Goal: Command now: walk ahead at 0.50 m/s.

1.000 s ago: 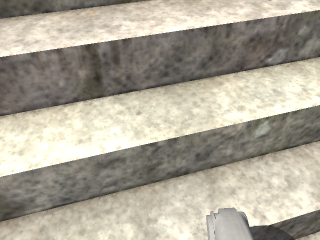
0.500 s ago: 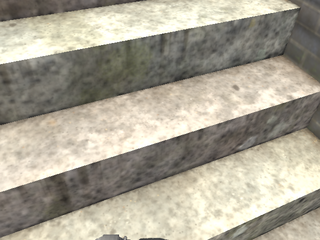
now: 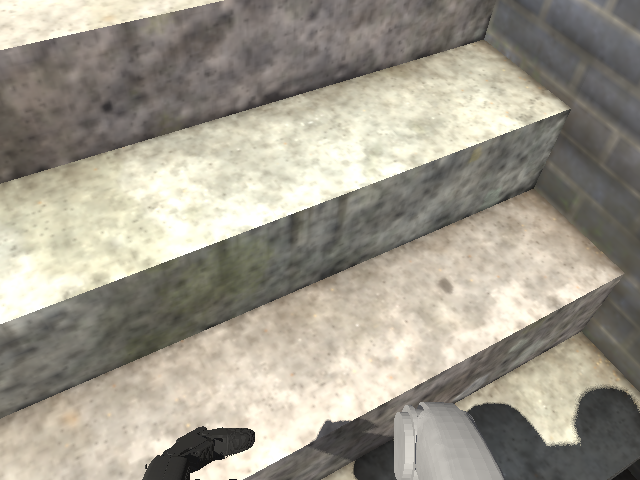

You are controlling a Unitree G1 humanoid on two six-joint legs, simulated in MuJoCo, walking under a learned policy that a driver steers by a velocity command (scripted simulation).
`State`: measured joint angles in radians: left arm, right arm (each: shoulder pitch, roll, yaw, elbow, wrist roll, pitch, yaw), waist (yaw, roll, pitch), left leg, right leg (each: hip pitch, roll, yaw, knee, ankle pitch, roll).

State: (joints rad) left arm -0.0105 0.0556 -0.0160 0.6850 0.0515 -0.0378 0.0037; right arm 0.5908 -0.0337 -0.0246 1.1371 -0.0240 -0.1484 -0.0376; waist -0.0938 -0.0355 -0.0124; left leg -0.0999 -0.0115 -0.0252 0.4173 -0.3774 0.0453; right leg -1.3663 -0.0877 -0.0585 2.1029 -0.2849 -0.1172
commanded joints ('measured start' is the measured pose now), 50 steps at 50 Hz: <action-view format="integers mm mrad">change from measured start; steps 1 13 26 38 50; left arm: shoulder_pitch -408 342 441 311 -9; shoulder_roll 23 225 203 393 115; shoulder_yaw -5 57 0 57 -36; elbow -255 190 328 330 91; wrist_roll -5 -37 71 72 -11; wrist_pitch -25 50 -55 -71 -25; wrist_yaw -12 -89 -93 -145 -74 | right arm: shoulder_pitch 115 -120 -565 -319 -202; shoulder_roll -127 -157 -195 -293 -169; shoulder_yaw -34 -50 25 24 15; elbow -36 -160 -379 -359 -81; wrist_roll -3 7 -5 12 -78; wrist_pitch -3 56 160 176 85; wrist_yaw -18 201 100 86 120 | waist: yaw -56 192 126 -40 165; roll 156 117 -73 -102 92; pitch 150 -133 -95 -428 -51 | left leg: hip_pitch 249 -981 -1472 -449 -371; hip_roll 243 -112 1 -127 45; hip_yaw -272 -365 -81 -46 -382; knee -303 1848 1834 702 14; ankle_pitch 166 635 344 143 89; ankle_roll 184 207 170 189 192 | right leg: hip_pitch -343 1025 1243 1310 -58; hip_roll -59 -241 -166 -246 101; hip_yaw -33 761 -23 -187 101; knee -150 -1726 -1833 -1426 234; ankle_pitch -186 -325 105 1767 118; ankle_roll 7 -213 -117 -184 -105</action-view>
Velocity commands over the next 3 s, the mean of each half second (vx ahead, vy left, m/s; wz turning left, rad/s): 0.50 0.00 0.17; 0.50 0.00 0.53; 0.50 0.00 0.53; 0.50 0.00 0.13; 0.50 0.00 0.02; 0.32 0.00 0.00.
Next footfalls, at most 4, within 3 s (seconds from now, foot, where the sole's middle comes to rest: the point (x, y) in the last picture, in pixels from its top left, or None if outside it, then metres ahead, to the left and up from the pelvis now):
0.14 right None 0.34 -0.15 -0.57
0.72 left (219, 420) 0.45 0.11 -0.37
1.18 right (274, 156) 0.79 0.02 -0.17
1.72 left None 0.88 0.39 0.03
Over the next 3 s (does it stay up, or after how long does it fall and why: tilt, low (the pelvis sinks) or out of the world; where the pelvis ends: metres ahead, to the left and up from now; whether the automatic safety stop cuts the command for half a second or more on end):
stays up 1.29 0.56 0.79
